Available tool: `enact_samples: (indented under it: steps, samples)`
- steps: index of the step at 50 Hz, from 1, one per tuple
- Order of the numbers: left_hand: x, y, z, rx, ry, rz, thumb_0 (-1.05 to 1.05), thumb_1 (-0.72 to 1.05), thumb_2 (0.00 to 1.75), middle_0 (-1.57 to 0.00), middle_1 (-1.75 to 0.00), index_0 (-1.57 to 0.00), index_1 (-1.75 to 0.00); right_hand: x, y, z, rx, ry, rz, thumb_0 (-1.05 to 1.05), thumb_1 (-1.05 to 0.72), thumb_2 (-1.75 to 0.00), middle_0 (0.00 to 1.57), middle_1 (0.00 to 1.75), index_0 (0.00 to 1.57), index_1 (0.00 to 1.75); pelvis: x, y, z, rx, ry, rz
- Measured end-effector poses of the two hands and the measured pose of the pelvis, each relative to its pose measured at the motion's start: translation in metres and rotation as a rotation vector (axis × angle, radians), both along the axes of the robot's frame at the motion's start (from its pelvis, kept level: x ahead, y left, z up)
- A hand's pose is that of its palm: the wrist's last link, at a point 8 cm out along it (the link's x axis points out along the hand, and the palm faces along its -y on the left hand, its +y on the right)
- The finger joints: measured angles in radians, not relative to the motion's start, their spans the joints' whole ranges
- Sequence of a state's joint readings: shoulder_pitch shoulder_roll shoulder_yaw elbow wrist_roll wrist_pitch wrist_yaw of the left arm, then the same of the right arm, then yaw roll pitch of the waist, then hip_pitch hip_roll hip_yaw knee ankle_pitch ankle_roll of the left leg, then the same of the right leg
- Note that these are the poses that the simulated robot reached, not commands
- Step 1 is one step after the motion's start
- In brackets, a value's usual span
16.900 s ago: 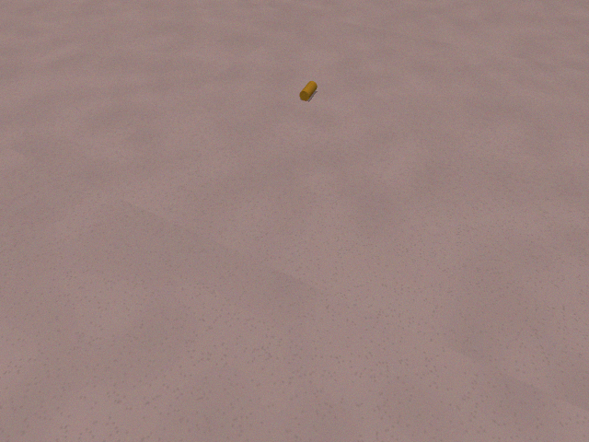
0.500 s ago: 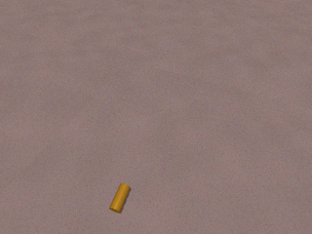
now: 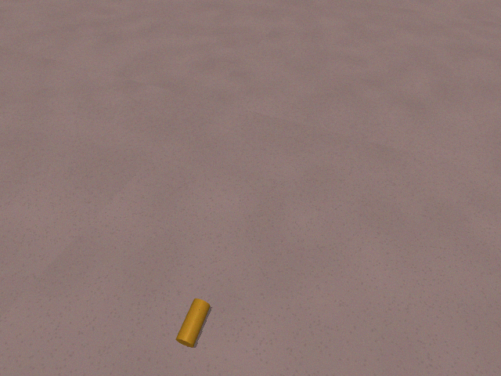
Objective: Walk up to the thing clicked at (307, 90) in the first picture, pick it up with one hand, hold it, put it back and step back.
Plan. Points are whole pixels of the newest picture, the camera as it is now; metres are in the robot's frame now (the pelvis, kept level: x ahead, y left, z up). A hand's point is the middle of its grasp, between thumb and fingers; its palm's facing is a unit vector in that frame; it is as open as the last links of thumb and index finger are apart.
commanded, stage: stand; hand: left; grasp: from above
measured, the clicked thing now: (193, 322) +0.44 +0.22 -0.75
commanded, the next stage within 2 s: rise first in 1.06 s
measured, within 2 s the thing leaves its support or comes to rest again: neither
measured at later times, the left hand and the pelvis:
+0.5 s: hand out of the picture +0.08 +0.26 -0.16, palm faces -0.03 -0.94 -0.34, open 7.4 cm; pelvis +0.01 +0.00 +0.00, yaw +0 degrees
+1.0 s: hand out of the picture +0.07 +0.26 -0.16, palm faces -0.02 -0.94 -0.34, open 7.4 cm; pelvis +0.01 +0.00 +0.00, yaw +0 degrees
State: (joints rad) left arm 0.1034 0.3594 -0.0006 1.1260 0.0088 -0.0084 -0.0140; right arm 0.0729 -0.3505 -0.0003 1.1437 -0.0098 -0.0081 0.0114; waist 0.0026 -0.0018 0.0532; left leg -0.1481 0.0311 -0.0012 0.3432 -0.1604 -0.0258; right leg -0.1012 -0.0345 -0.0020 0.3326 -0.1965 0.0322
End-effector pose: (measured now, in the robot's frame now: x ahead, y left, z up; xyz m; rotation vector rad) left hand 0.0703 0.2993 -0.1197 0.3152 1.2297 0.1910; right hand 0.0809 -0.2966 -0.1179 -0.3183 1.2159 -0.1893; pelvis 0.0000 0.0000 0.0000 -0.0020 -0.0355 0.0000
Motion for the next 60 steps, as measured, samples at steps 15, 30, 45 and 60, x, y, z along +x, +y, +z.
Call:
enact_samples:
  steps: [15,30,45,60]
  samples:
    - [0.000,0.000,-0.001,-0.002,0.011,0.000,0.01,0.90,0.89,-0.20,-0.30,-0.20,-0.31,-0.004,-0.002,0.000,-0.005,0.019,-0.007,0.00,-0.90,-0.89,0.20,0.30,0.20,0.30,0.003,0.000,0.000,0.000,0.003,0.001]
    - [0.004,0.001,-0.001,0.000,0.014,-0.002,0.01,0.90,0.89,-0.20,-0.30,-0.20,-0.31,-0.001,0.000,-0.001,-0.006,0.024,-0.009,0.00,-0.90,-0.89,0.20,0.30,0.20,0.30,0.008,0.002,0.000,0.000,0.005,-0.001]
    - [0.003,0.004,0.001,0.006,0.000,0.002,0.01,0.90,0.89,-0.20,-0.30,-0.20,-0.31,0.003,0.003,0.000,-0.002,-0.003,0.002,0.00,-0.90,-0.89,0.20,0.30,0.20,0.30,0.006,0.003,0.000,0.003,-0.001,0.001]
    - [-0.007,0.002,0.000,0.004,0.013,0.026,0.01,0.89,0.90,-0.20,-0.31,-0.19,-0.31,-0.003,0.001,-0.001,-0.003,0.003,-0.007,0.00,-0.90,-0.89,0.20,0.30,0.20,0.30,0.005,0.001,-0.001,0.002,0.010,0.004]
